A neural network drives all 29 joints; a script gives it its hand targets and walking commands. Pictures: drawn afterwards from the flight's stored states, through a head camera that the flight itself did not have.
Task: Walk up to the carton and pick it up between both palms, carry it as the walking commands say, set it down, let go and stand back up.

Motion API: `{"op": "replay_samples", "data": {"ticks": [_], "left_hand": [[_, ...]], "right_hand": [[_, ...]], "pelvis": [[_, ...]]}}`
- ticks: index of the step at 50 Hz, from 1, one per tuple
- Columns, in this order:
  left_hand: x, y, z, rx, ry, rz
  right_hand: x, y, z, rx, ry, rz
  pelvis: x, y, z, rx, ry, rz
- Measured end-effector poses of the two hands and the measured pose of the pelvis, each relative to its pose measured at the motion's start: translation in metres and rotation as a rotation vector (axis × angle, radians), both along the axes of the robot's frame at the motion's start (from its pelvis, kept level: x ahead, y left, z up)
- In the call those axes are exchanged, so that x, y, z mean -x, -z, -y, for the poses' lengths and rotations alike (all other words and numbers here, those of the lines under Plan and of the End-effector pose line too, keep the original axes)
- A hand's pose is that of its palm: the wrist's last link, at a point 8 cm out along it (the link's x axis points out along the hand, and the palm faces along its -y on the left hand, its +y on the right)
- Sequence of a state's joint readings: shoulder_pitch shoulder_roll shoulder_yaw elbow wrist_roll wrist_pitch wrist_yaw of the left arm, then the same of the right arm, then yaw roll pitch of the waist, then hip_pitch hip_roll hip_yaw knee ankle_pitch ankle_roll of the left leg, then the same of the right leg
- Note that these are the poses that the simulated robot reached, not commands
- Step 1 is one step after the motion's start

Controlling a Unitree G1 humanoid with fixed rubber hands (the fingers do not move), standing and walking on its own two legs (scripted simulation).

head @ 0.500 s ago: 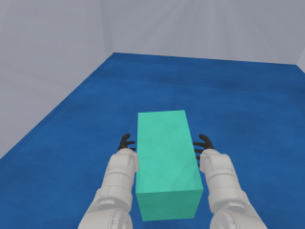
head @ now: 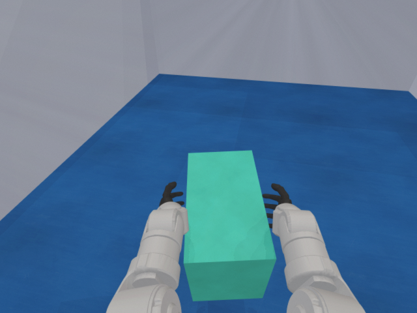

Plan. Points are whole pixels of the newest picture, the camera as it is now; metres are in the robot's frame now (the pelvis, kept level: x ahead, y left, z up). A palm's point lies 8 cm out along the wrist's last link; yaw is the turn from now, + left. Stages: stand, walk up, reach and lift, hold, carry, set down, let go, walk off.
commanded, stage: reach and lift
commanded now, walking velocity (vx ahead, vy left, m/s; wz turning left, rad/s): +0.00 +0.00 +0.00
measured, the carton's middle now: (223, 222) +0.37 +0.00 -0.02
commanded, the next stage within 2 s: hold in 0.38 s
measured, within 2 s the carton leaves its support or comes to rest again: neither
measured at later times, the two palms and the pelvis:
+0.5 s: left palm (166, 222) +0.31 +0.12 +0.06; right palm (285, 220) +0.31 -0.12 +0.07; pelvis -0.01 +0.00 +0.00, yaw +0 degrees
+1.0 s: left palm (175, 219) +0.29 +0.09 +0.10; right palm (303, 221) +0.28 -0.15 +0.09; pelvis -0.05 -0.01 +0.00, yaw +1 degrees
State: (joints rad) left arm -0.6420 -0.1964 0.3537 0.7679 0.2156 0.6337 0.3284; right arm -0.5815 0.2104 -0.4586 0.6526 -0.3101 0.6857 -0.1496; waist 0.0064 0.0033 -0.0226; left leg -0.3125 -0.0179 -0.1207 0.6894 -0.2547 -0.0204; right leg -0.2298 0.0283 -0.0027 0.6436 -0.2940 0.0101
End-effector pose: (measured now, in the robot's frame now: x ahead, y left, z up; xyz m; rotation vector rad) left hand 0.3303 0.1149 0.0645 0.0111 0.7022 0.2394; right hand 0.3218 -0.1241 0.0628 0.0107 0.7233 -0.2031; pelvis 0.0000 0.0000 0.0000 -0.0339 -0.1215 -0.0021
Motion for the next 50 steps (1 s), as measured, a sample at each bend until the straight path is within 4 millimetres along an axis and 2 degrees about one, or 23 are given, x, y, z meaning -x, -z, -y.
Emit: {"op": "replay_samples", "data": {"ticks": [23, 36, 43, 47, 50], "left_hand": [[0.019, 0.002, -0.003, 0.007, 0.001, -0.007], [0.019, 0.002, -0.003, 0.008, 0.007, -0.004], [0.016, -0.015, 0.009, -0.055, 0.031, 0.037], [0.027, -0.028, 0.022, -0.060, 0.027, 0.056], [0.041, -0.034, 0.022, -0.027, 0.008, 0.064]], "right_hand": [[0.016, -0.003, -0.002, 0.003, -0.007, 0.003], [0.016, -0.005, -0.002, 0.017, -0.004, 0.005], [0.019, -0.008, 0.009, -0.076, 0.039, 0.048], [0.029, -0.019, 0.021, -0.112, 0.090, 0.073], [0.040, -0.031, 0.021, -0.110, 0.089, 0.083]], "pelvis": [[0.005, 0.000, 0.000, 0.000, -0.001, 0.032], [0.006, 0.000, 0.000, 0.000, 0.000, 0.020], [0.025, 0.005, 0.009, -0.014, 0.014, -0.066], [0.040, 0.006, 0.011, -0.023, 0.010, -0.094], [0.052, 0.004, 0.012, -0.046, -0.012, -0.118]]}}
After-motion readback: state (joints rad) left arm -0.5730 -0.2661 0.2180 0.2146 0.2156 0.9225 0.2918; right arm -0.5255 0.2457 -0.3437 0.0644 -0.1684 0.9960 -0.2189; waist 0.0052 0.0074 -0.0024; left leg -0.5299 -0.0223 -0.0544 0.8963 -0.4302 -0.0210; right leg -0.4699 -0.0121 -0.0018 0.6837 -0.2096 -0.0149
